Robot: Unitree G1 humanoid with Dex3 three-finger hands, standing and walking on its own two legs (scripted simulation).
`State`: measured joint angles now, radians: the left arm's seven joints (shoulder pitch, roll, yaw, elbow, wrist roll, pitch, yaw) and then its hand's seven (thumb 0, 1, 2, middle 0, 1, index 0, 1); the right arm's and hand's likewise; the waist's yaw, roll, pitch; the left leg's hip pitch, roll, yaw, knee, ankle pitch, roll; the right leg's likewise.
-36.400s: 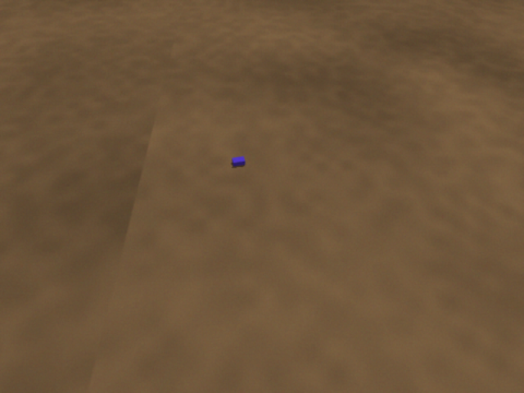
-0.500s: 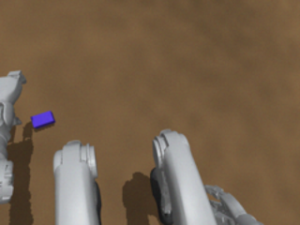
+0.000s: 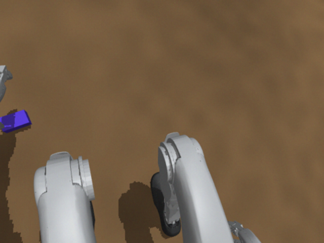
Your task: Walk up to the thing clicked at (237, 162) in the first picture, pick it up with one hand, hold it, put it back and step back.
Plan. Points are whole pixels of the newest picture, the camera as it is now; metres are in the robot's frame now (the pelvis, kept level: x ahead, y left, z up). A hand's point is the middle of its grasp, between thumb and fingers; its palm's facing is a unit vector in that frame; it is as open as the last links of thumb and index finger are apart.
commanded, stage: home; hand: left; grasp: from above
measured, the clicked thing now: (15, 121) +0.44 +0.31 -0.30
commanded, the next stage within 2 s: none
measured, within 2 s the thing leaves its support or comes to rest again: neither
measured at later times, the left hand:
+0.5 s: hand out of the picture +0.31 +0.27 +0.04, palm faces -0.29 -0.61 -0.74, open 8.0 cm
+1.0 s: hand out of the picture +0.23 +0.22 +0.26, palm faces +0.14 -0.94 -0.30, open 7.4 cm
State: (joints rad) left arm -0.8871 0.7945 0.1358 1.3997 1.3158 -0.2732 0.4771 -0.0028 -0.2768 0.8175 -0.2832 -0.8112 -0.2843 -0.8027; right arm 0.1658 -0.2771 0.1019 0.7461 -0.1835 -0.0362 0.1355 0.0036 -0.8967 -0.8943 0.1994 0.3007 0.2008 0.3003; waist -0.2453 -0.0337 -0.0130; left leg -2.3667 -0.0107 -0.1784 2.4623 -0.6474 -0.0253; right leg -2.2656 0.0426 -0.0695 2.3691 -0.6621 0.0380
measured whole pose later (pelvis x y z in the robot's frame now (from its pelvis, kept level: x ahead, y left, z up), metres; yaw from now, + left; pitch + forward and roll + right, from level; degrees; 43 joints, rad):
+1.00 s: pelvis +0.05 +0.00 +0.33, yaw +9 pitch +19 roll -4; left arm 0.30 0.27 0.03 0.03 0.01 0.40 0.07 0.01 0.90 0.90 -0.21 -0.31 -0.21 -0.30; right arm 0.21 -0.20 0.06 0.54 0.04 -0.13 -0.11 0.01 -0.90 -0.90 0.20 0.30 0.20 0.30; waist -0.07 0.05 -0.20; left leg -1.12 0.03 -0.09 1.35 -0.55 -0.02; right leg -1.06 0.00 -0.04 1.29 -0.55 0.02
